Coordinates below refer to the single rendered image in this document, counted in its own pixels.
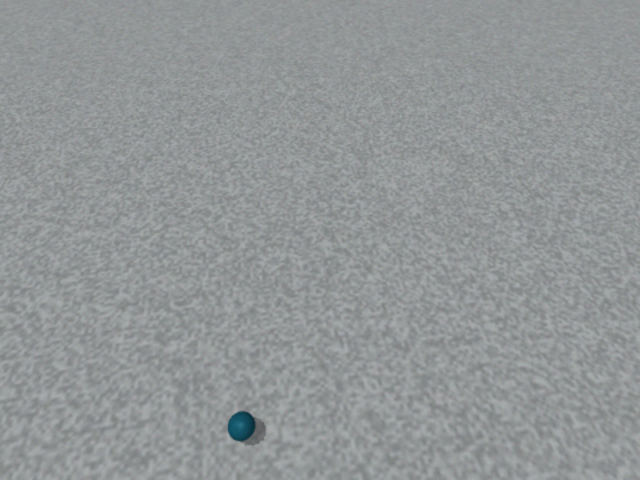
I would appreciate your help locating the ball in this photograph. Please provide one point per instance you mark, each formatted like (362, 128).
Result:
(241, 426)

